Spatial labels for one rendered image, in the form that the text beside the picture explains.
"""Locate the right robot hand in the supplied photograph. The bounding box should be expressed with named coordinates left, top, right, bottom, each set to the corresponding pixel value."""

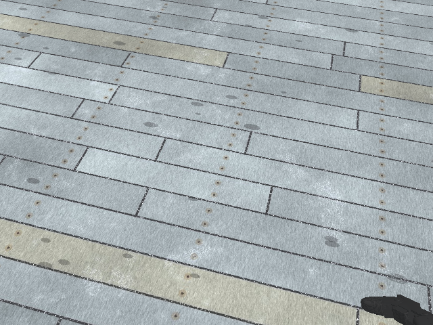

left=361, top=295, right=433, bottom=325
